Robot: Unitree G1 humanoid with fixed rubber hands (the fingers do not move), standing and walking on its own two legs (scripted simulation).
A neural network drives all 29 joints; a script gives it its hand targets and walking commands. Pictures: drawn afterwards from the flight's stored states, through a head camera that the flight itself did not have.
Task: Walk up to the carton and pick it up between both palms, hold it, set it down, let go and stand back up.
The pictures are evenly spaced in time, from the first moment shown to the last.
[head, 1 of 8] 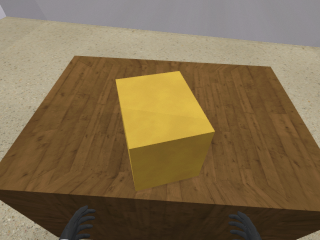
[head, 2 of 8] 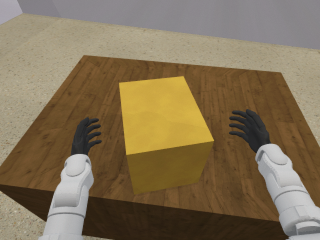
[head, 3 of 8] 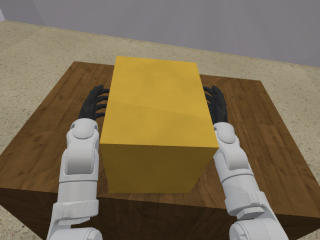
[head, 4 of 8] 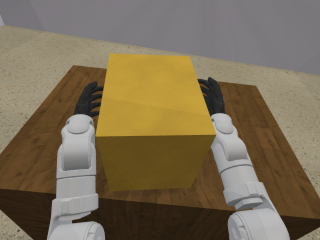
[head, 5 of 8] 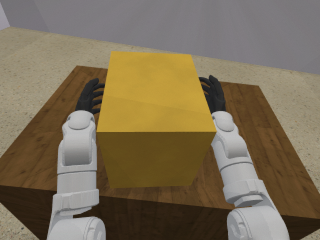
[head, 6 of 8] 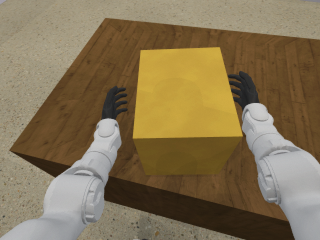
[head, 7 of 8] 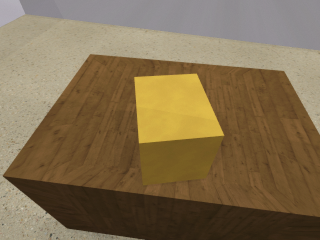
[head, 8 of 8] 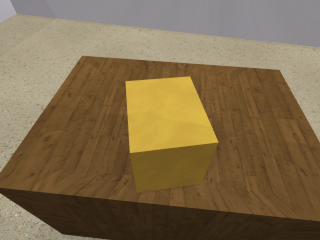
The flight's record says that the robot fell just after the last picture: no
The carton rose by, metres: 0.16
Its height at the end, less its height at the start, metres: +0.00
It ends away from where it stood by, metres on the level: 0.00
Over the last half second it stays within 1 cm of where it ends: yes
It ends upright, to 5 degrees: yes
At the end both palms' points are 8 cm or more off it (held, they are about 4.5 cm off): yes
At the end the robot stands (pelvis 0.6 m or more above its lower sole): yes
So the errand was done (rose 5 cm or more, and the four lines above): yes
